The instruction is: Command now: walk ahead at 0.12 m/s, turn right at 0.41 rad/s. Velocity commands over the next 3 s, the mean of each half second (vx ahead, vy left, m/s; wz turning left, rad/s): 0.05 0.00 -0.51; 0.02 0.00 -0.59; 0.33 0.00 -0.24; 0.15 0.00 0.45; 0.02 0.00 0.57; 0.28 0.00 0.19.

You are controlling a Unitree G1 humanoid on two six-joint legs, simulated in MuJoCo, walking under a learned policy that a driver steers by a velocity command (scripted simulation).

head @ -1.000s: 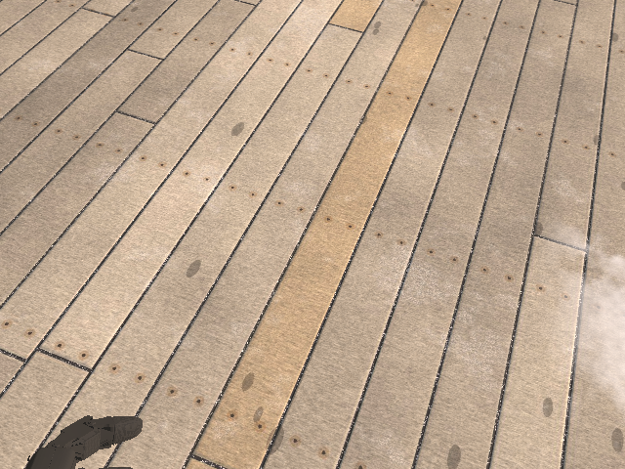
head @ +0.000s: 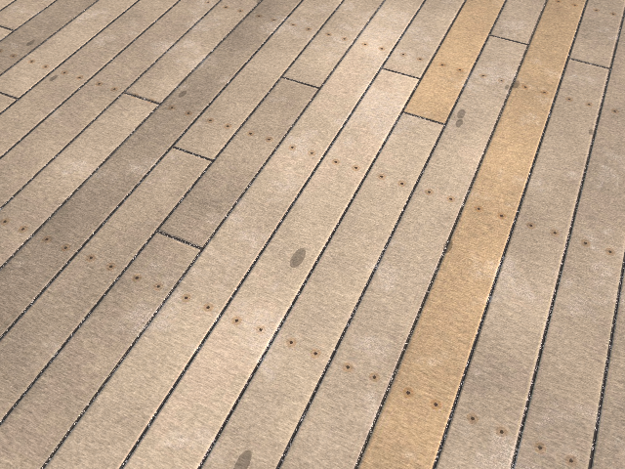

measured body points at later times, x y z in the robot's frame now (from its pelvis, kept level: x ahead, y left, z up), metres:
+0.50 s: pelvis +0.08 +0.01 -0.01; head +0.12 +0.01 +0.44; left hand +0.31 +0.25 -0.10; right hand +0.14 -0.30 -0.11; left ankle +0.14 +0.13 -0.74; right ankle +0.12 -0.11 -0.74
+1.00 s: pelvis +0.07 -0.01 -0.01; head +0.09 -0.05 +0.44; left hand +0.37 +0.12 -0.08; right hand +0.01 -0.33 -0.12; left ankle +0.12 +0.13 -0.69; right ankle +0.02 -0.09 -0.74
